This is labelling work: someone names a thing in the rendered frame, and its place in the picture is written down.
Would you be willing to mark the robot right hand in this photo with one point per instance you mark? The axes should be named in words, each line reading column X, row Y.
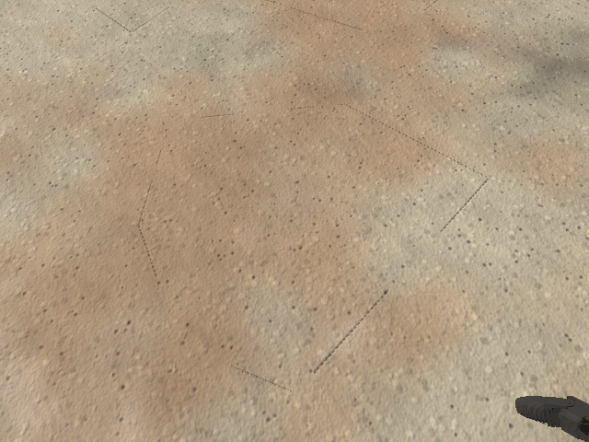
column 571, row 414

